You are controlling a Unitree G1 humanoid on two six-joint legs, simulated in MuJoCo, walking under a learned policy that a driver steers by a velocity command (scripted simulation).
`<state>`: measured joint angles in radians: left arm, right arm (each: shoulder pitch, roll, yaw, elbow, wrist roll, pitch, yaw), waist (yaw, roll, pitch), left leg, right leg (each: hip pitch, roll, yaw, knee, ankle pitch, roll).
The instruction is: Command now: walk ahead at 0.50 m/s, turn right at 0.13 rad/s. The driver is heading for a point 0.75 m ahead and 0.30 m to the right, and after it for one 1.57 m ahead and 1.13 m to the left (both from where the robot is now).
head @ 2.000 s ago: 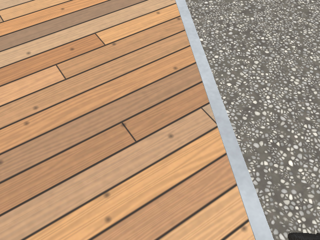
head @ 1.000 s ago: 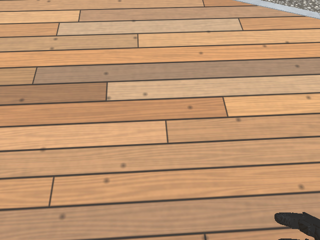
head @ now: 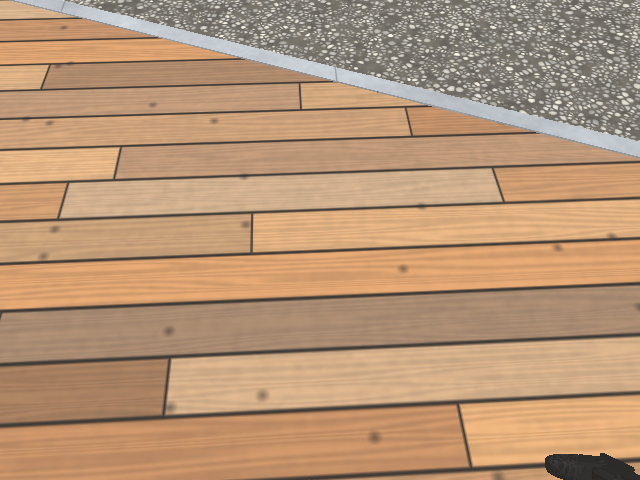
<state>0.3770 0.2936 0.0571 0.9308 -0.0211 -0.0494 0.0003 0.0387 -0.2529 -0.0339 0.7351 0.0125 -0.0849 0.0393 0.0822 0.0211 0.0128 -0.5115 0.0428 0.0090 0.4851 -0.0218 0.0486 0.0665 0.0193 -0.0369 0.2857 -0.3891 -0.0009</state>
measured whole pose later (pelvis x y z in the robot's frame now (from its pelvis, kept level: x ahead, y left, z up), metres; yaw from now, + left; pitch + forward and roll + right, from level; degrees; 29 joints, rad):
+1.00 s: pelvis +0.55 -0.10 +0.01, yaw -32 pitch +2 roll +0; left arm 0.37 0.29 0.09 0.76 -0.02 -0.04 0.02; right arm -0.01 -0.28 -0.05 0.73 0.01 -0.11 0.02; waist 0.09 0.04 0.02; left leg -0.52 0.01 -0.08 0.48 0.00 -0.03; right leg -0.07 0.11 0.20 0.43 -0.38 -0.07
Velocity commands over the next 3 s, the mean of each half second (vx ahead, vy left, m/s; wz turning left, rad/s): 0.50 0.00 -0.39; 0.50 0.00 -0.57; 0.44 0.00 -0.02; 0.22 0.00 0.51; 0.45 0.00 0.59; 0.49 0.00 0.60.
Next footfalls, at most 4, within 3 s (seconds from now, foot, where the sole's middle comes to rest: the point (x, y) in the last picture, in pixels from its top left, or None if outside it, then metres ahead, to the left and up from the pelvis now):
0.02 left None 0.18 0.12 -0.77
0.56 right None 0.44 -0.16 -0.77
1.04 left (399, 346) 0.78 -0.09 -0.76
1.46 right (539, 342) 0.82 -0.41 -0.77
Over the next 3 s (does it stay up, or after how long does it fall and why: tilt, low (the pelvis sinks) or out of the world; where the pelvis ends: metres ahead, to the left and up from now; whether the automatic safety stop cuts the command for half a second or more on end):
stays up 1.36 -0.21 0.01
